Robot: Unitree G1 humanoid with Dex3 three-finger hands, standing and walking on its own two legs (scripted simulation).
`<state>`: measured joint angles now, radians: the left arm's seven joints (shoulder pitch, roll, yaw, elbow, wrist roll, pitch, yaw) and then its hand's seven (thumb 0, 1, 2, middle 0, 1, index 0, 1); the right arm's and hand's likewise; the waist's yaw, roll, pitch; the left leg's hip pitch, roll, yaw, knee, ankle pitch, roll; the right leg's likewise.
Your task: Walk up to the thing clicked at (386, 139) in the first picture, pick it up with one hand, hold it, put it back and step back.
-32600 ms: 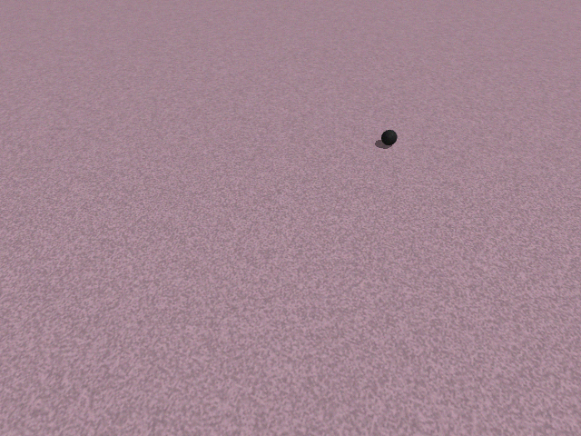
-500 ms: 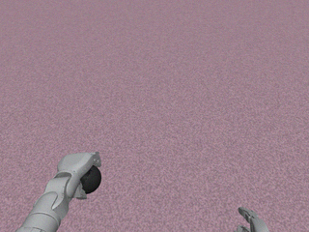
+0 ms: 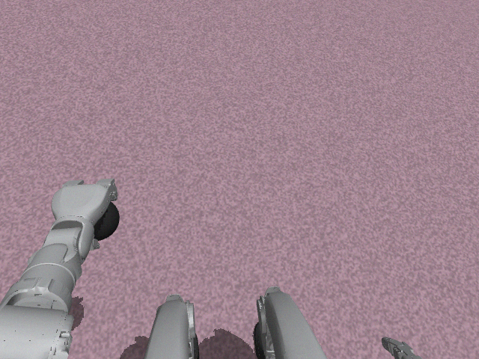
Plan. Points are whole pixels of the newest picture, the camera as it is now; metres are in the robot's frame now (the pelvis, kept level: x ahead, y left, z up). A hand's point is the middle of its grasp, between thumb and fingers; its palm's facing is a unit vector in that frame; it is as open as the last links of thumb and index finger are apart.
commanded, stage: crouch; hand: left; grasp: from above
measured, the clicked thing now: (95, 219) +0.40 +0.25 -0.13
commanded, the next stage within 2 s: lower in 1.26 s
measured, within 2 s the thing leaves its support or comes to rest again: neither
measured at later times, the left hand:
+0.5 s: hand (111, 237) +0.42 +0.28 -0.32, palm faces -0.44 -0.03 -0.90, open 11.1 cm
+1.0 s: hand (116, 239) +0.44 +0.29 -0.41, palm faces -0.45 -0.03 -0.89, open 11.0 cm
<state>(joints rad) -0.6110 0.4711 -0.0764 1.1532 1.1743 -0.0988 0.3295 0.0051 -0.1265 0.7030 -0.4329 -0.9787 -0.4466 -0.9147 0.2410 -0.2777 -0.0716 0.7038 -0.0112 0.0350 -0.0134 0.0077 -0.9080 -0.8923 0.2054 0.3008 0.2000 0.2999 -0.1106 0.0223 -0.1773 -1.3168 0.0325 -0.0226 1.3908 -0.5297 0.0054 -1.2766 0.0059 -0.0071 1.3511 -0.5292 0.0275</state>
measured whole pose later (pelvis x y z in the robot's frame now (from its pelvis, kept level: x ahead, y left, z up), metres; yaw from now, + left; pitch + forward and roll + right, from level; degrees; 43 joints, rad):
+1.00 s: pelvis -0.04 +0.00 -0.25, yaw -6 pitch +35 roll -8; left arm -0.92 0.82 0.16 1.38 1.29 -0.29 0.32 0.01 -0.12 0.63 -0.48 -0.94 -0.50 -0.87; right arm 0.16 -0.26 0.04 0.74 -0.13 -0.02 0.14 0.00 -0.92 -0.90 0.21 0.30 0.20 0.30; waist -0.21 -0.01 -0.06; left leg -2.22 0.02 -0.13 2.27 -0.67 0.00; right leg -2.13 0.03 -0.08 2.19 -0.67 0.04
